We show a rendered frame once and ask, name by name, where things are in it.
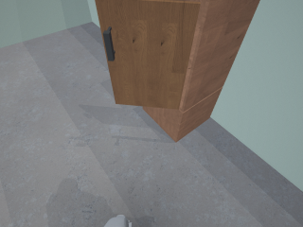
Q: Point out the left robot thigh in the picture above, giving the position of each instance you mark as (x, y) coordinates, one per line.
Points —
(118, 222)

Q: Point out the cupboard door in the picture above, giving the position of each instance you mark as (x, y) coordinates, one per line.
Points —
(152, 40)

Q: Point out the handle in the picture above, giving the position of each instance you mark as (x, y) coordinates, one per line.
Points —
(107, 36)

